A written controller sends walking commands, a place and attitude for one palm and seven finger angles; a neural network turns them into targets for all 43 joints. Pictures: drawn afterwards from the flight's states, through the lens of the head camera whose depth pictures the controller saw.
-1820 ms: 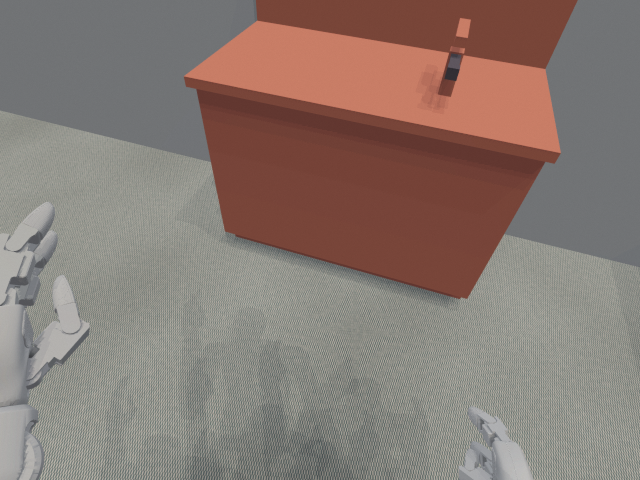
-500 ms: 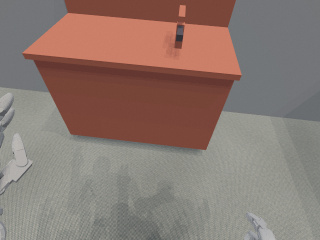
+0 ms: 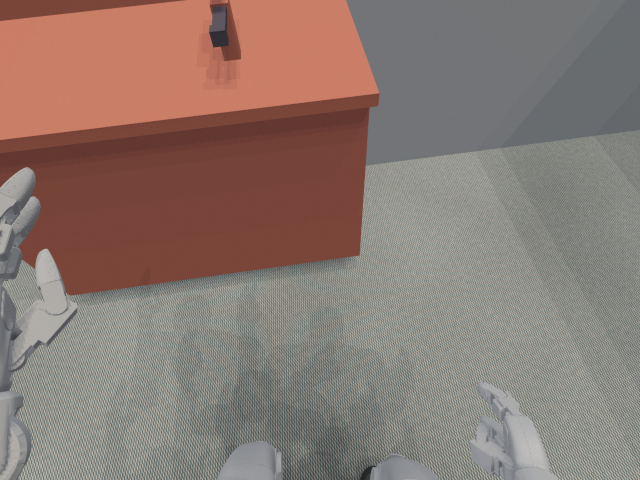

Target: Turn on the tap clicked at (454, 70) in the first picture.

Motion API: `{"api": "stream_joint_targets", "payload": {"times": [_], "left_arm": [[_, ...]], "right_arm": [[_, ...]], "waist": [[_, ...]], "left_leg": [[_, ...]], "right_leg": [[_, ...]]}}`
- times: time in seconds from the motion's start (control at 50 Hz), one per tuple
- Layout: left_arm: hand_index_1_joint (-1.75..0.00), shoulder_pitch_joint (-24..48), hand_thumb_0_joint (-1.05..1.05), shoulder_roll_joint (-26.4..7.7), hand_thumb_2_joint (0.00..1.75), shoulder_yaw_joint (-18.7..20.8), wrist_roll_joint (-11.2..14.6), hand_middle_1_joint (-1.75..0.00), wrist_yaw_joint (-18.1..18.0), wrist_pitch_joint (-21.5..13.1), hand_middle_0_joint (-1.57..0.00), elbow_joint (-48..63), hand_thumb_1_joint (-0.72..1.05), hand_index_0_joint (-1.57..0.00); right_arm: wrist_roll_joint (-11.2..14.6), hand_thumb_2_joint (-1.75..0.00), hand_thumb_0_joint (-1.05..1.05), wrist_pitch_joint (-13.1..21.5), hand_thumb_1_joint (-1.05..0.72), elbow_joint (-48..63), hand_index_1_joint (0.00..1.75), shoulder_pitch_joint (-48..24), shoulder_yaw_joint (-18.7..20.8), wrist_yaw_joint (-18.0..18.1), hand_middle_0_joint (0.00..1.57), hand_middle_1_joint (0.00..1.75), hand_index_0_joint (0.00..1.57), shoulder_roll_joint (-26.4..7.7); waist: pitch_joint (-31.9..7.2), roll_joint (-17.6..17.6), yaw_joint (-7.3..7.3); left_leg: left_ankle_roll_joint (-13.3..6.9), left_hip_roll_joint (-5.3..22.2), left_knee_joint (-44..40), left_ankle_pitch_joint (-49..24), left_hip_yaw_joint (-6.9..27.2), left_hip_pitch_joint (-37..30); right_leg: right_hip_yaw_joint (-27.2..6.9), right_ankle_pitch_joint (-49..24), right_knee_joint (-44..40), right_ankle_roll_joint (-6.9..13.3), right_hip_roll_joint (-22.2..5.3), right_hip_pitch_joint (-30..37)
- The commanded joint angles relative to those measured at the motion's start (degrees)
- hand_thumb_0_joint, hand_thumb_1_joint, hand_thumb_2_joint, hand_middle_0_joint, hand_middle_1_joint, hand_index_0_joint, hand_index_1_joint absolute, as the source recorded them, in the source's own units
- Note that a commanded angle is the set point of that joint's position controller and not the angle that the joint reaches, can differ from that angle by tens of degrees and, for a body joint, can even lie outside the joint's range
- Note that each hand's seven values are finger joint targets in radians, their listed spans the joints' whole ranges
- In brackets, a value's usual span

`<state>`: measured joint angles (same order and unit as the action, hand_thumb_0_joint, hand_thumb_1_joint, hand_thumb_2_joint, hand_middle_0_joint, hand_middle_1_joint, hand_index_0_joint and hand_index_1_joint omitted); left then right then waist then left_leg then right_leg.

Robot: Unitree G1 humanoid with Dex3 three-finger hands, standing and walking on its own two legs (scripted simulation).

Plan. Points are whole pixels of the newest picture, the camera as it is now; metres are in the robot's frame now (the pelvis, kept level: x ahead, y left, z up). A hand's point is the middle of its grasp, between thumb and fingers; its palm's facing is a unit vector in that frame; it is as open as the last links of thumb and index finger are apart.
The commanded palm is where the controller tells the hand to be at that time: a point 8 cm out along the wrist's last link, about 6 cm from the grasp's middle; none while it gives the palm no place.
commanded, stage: turn to face it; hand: left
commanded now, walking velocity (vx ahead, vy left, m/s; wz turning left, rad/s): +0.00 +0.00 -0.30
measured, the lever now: (219, 35) +0.80 +0.24 +0.10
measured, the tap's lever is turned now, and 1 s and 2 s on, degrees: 0 0 0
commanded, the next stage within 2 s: take the last steps up to it in 0.12 s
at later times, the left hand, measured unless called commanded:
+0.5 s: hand (51, 317) +0.22 +0.22 +0.19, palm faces +0.35 -0.87 -0.35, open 7.4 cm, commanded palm +0.18 +0.26 +0.20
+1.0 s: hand (192, 243) +0.29 +0.13 +0.19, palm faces +0.24 -0.84 -0.49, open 7.4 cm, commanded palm +0.24 +0.18 +0.20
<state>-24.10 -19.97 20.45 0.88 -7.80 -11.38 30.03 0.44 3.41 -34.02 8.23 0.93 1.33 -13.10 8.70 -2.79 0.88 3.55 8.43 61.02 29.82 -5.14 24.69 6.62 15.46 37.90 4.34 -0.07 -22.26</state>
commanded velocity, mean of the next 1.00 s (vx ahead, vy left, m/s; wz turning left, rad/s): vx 0.24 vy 0.03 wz -0.07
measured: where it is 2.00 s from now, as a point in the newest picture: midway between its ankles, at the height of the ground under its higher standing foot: (372, 437)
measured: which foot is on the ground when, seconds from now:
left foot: up 0.00-0.32, down 0.34-0.72, up 0.74-1.00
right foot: down 0.00-0.36, up 0.38-0.68, down 0.70-1.00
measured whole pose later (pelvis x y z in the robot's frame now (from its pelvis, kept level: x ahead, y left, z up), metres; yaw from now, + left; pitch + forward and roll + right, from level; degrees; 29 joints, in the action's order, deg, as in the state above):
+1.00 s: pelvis +0.04 -0.07 +0.02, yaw -10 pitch +0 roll +1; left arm -30.1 -21.7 21.7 0.5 -8.7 -14.7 28.3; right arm 0.0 2.1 -36.7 13.8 3.4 3.6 -15.5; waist 2.5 -0.4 -1.1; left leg 0.8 5.3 49.8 14.7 -5.3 30.6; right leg 8.4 17.0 25.1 3.4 -0.6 -8.7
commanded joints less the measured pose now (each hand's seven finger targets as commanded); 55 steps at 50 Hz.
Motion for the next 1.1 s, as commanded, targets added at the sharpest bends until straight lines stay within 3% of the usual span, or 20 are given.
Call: {"api": "stream_joint_targets", "payload": {"times": [0.0, 0.06, 0.2, 0.28, 0.3, 0.34, 0.36, 0.38, 0.46, 0.52, 0.64, 0.66, 0.68, 0.7, 0.72, 0.76, 0.8, 0.86, 1.02, 1.08], "left_arm": [[-0.3, -7.7, 0.0, -14.9, 0.9, 13.7, 1.3, -0.3, -3.0, -4.9, -0.2, 16.4, 0.9, -0.2], [-0.3, -9.0, 0.0, -14.8, 0.9, 14.3, 1.9, -0.3, -2.9, -5.5, -0.2, 16.4, 0.9, -0.2], [-0.3, -8.6, 0.0, -11.7, 0.9, 11.4, 2.2, -0.3, -2.2, -4.4, -0.2, 7.6, 0.9, -0.2], [-0.3, -2.1, 0.0, -10.8, 0.9, 6.8, 1.1, -0.3, -2.1, -3.9, -0.2, 7.8, 0.9, -0.2], [-0.3, -0.2, 0.0, -10.2, 0.9, 5.3, 0.9, -0.3, -1.9, -4.1, -0.2, 9.1, 0.9, -0.2], [-0.3, 3.4, 0.0, -9.1, 0.9, 3.8, -0.3, -0.3, -1.9, -5.0, -0.2, 11.4, 0.9, -0.2], [-0.3, 6.8, 0.0, -11.6, 0.9, 4.8, -1.2, -0.3, -2.1, -5.4, -0.2, 11.5, 0.9, -0.2], [-0.3, 8.0, 0.0, -11.1, 0.9, 4.4, -2.1, -0.3, -1.8, -5.4, -0.2, 9.0, 0.9, -0.2], [-0.3, 9.9, 0.0, -9.1, 0.9, 1.9, -2.7, -0.3, -1.5, -4.2, -0.2, 9.4, 0.9, -0.2], [-0.3, 8.2, 0.0, -8.0, 0.9, 1.4, -2.1, -0.3, -1.8, -3.6, -0.2, 8.0, 0.9, -0.2], [-0.3, 6.8, 0.0, -9.1, 0.9, 3.3, -1.2, -0.3, -2.2, -2.8, -0.2, 5.9, 0.9, -0.2], [-0.3, 5.3, 0.0, -9.3, 0.9, 3.4, -1.2, -0.3, -2.3, -2.7, -0.2, 5.4, 0.9, -0.2], [-0.3, 4.4, 0.0, -10.6, 0.9, 4.7, -1.1, -0.3, -2.5, -2.7, -0.2, 6.1, 0.9, -0.2], [-0.3, 3.6, 0.0, -13.5, 0.9, 6.9, -1.2, -0.3, -2.8, -2.8, -0.2, 6.8, 0.9, -0.2], [-0.3, 4.6, 0.0, -15.4, 0.9, 8.7, -0.4, -0.3, -3.1, -3.2, -0.2, 8.5, 0.9, -0.2], [-0.3, 1.7, 0.0, -14.5, 0.9, 9.7, 0.2, -0.3, -2.3, -3.6, -0.2, 8.1, 0.9, -0.2], [-0.3, -4.8, 0.0, -13.0, 0.9, 10.3, 0.7, -0.3, -1.9, -4.8, -0.2, 7.9, 0.9, -0.2], [-0.3, -2.7, 0.0, -12.0, 0.9, 9.6, 0.4, -0.3, -1.9, -6.6, -0.2, 9.5, 0.9, -0.2], [-0.3, -0.7, 0.0, -11.2, 0.9, 7.4, 0.3, -0.3, -3.0, -5.8, -0.2, 9.1, 0.9, -0.2], [-0.3, 2.0, 0.0, -11.2, 0.9, 6.4, 0.2, -0.3, -3.2, -5.6, -0.2, 10.7, 0.9, -0.2]], "right_arm": [[0.2, -0.9, 0.0, 1.2, -0.9, 9.7, 0.3, -2.0, 0.8, 0.3, 0.2, 0.3, 0.2, -2.3], [0.1, -0.9, 0.0, 0.4, -0.9, 9.1, 0.3, -2.7, 1.7, 0.7, 0.2, 0.3, 0.2, -3.0], [0.5, -0.9, 0.0, 0.8, -0.9, 9.5, 0.3, -1.1, 2.1, 1.3, 0.2, 0.3, 0.2, -4.7], [0.2, -0.9, 0.0, 0.7, -0.9, 9.0, 0.3, 0.5, 1.7, 2.0, 0.2, 0.3, 0.2, -5.3], [0.0, -0.9, 0.0, 0.9, -0.9, 9.3, 0.3, 0.8, 1.8, 2.5, 0.2, 0.3, 0.2, -6.0], [-0.3, -0.9, 0.0, 1.5, -0.9, 10.0, 0.3, 0.3, 1.3, 2.6, 0.2, 0.3, 0.2, -7.2], [-0.6, -0.9, 0.0, 1.8, -0.9, 9.4, 0.3, -0.9, 0.6, 2.8, 0.2, 0.3, 0.2, -5.5], [-0.8, -0.9, 0.0, 2.2, -0.9, 8.4, 0.3, -1.8, 0.2, 2.7, 0.2, 0.3, 0.2, -4.2], [-0.6, -0.9, 0.0, 3.3, -0.9, 6.9, 0.3, -0.4, 1.5, 2.1, 0.2, 0.3, 0.2, -5.6], [-0.7, -0.9, 0.0, 3.8, -0.9, 6.3, 0.3, 0.6, 1.0, 2.3, 0.2, 0.3, 0.2, -4.9], [-0.8, -0.9, 0.0, 3.8, -0.9, 6.3, 0.3, -0.8, 0.7, 2.3, 0.2, 0.3, 0.2, -4.9], [-0.6, -0.9, 0.0, 3.7, -0.9, 6.3, 0.3, -0.5, 0.8, 2.3, 0.2, 0.3, 0.2, -4.6], [-0.5, -0.9, 0.0, 3.3, -0.9, 6.3, 0.3, -0.7, 0.8, 2.1, 0.2, 0.3, 0.2, -3.9], [-0.3, -0.9, 0.0, 2.8, -0.9, 6.8, 0.3, -0.4, 0.7, 1.9, 0.2, 0.3, 0.2, -2.3], [-0.4, -0.9, 0.0, 2.9, -0.9, 7.4, 0.3, -3.2, 0.7, 2.0, 0.2, 0.3, 0.2, -3.3], [0.0, -0.9, 0.0, 2.7, -0.9, 6.3, 0.3, -2.9, 1.9, 1.5, 0.2, 0.3, 0.2, -4.4], [-0.1, -0.9, 0.0, 1.5, -0.9, 5.7, 0.3, -2.5, 1.1, 1.6, 0.2, 0.3, 0.2, -3.6], [-0.1, -0.9, 0.0, 0.8, -0.9, 5.6, 0.3, -2.3, 1.4, 1.8, 0.2, 0.3, 0.2, -3.5], [-0.3, -0.9, 0.0, 3.0, -0.9, 7.8, 0.3, 0.2, 2.8, 2.2, 0.2, 0.3, 0.2, -4.1], [-0.2, -0.9, 0.0, 3.0, -0.9, 8.0, 0.3, 1.2, 2.9, 2.3, 0.2, 0.3, 0.2, -4.3]], "waist": [[-23.8, 7.2, -1.05], [-22.8, 6.4, -1.51], [-19.0, 10.2, -0.1], [-16.9, 7.9, -1.32], [-15.8, 3.9, -1.58], [-10.2, -14.1, -0.91], [-7.9, -16.2, -1.23], [-3.9, -12.7, -1.44], [-4.4, -9.1, -0.8], [-5.9, -9.8, -1.65], [-11.2, -9.1, -1.06], [-12.7, -6.2, -1.32], [-14.6, 0.6, -0.99], [-16.6, 16.0, -0.91], [-14.4, 18.0, 0.33], [-14.2, 12.0, -0.91], [-11.2, 5.9, -1.31], [-12.5, 5.6, -2.16], [-12.4, 9.2, 0.46], [-12.9, 9.4, -0.39]], "left_leg": [[0.6, -2.9, 11.0, -4.3, 5.9, 10.8], [0.8, -3.3, 3.4, -6.7, 5.0, 7.0], [-1.5, -5.6, -17.1, -5.3, 2.8, -1.9], [-4.0, -6.1, -33.5, -7.7, 0.9, -14.2], [-5.4, -4.3, -39.2, -5.0, 2.8, -16.9], [-12.9, 11.8, -51.4, 9.5, 25.3, -18.8], [-16.3, 17.5, -55.2, 16.3, 30.6, -11.8], [-15.8, 15.6, -56.1, 16.8, 28.0, -3.7], [-12.3, 8.5, -50.4, 6.2, 11.0, -7.0], [-12.0, 8.9, -50.0, -1.3, 11.7, -11.1], [-9.1, 6.6, -39.8, -4.0, 5.1, -8.9], [-8.1, 4.7, -35.1, -2.9, 3.0, -6.1], [-7.1, 2.3, -24.8, -2.0, 0.6, 0.1], [-4.6, -4.1, -8.4, 0.4, -3.3, 11.7], [-3.4, -5.9, 3.9, 2.4, 0.7, 18.8], [-2.9, -2.9, 9.1, -4.4, 6.9, 18.3], [-1.7, -1.9, 9.4, -10.2, 6.6, 18.4], [-1.5, -1.0, 0.9, -13.3, 4.3, 15.9], [-4.0, -4.3, -21.8, -16.1, -3.8, 3.6], [-4.5, -5.7, -29.0, -17.4, -5.2, -4.0]], "right_leg": [[-20.3, -43.5, -10.5, 5.2, -16.4, 25.1], [-17.3, -35.4, -13.0, 4.4, -14.6, 19.7], [-22.7, -12.2, -19.4, 4.4, -13.6, 11.6], [-21.6, 13.6, -22.0, 1.4, -10.3, 3.4], [-19.9, 17.8, -19.2, -0.1, -7.6, 0.9], [-8.7, 14.1, 2.4, -3.4, 2.9, -11.0], [-6.3, 12.2, 17.9, -4.0, 2.4, -11.7], [-7.6, 9.0, 25.1, -3.8, 1.1, -9.9], [-2.7, 4.7, 24.7, -4.9, -0.2, -10.4], [-0.8, 6.7, 14.5, -5.3, -0.9, -7.8], [4.4, 5.7, -10.7, -5.3, 1.4, 11.3], [2.5, 4.0, -13.5, -4.4, 0.4, 15.9], [-5.1, 4.8, -16.1, -1.7, -5.1, 22.0], [-25.2, 5.5, -21.1, 4.1, -17.2, 29.0], [-34.0, -1.8, -23.7, 8.1, -23.8, 29.0], [-31.0, 3.3, -23.4, 7.2, -21.8, 24.4], [-21.2, -9.1, -22.5, 6.8, -19.0, 21.4], [-11.9, -22.3, -20.7, 5.3, -17.0, 22.3], [-10.8, -22.0, -18.5, 4.6, -16.7, 20.9], [-8.6, -22.2, -13.1, 3.6, -16.1, 19.3]]}}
